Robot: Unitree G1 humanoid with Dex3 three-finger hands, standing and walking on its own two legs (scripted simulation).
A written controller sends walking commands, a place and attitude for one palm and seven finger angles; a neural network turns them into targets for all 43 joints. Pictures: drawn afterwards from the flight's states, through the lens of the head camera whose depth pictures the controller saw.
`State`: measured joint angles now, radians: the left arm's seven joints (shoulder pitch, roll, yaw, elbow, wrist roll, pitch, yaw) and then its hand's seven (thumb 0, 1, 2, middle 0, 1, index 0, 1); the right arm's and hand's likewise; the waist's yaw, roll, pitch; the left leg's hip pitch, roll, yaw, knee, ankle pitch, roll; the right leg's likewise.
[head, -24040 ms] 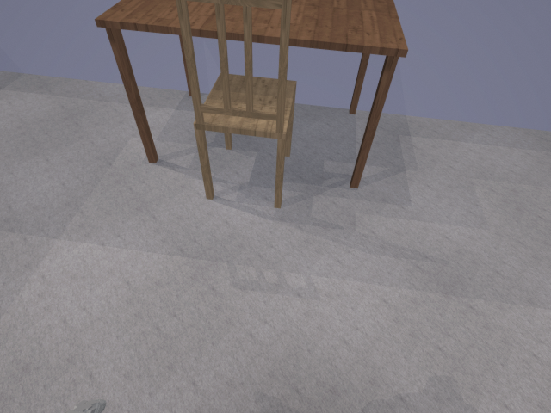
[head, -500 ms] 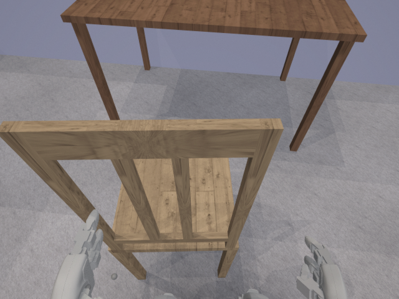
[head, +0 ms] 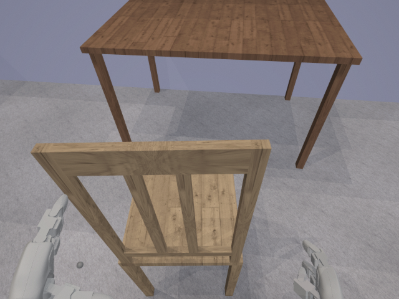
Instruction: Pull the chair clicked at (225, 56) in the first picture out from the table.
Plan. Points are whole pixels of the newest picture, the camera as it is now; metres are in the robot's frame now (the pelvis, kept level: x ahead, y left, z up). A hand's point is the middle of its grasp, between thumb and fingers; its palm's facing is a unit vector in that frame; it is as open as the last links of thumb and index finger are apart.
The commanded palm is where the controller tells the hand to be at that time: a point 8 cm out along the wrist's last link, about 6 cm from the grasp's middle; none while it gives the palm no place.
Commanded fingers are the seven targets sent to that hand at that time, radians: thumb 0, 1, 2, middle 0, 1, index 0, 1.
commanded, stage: draw the hand back to the body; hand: left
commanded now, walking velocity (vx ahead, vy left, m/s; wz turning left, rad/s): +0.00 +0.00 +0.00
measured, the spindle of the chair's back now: (150, 220) +0.29 +0.14 -0.02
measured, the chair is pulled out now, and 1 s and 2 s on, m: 0.57 0.57 0.57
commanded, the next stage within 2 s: step back with the hand held close in 0.92 s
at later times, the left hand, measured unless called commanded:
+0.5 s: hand (41, 199) +0.21 +0.25 +0.18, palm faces +0.44 -0.77 -0.45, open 10.0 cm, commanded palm +0.17 +0.29 +0.20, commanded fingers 0.00 0.86 0.88 -0.19 -0.29 -0.19 -0.29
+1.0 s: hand (38, 192) +0.22 +0.25 +0.19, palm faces +0.46 -0.77 -0.44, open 7.4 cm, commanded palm +0.17 +0.29 +0.21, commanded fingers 0.00 0.90 0.90 -0.20 -0.30 -0.20 -0.30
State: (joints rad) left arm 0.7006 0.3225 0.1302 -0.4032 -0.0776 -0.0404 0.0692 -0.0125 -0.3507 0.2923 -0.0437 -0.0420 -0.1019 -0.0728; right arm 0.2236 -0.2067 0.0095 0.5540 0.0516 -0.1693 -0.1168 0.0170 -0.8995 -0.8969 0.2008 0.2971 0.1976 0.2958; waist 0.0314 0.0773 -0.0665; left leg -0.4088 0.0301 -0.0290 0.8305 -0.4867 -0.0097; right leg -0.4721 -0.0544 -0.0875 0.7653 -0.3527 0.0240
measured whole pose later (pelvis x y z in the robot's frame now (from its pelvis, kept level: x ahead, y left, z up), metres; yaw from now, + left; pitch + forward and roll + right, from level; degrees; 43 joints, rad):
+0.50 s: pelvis +0.02 -0.01 +0.03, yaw -1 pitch -3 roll -1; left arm 0.52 0.34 0.31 -0.41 -0.04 -0.04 0.17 0.00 0.52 0.71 -0.16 -0.22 -0.16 -0.22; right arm 0.18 -0.23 0.01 0.64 0.02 -0.14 -0.08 0.02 -0.90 -0.90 0.20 0.30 0.20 0.30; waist 0.06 0.09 0.02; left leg -0.06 0.04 0.01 0.46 -0.35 -0.02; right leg -0.16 -0.04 -0.07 0.46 -0.25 0.02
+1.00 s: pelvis +0.02 -0.01 +0.03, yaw -2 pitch -3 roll -1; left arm 0.50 0.33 0.34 -0.41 -0.05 -0.05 0.16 0.01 0.89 0.90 -0.21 -0.30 -0.21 -0.30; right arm 0.18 -0.23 0.00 0.67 0.02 -0.14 -0.08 0.02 -0.90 -0.90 0.20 0.30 0.20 0.30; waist 0.06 0.09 0.03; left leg -0.04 0.04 0.02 0.44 -0.34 -0.02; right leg -0.14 -0.03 -0.05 0.44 -0.23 0.02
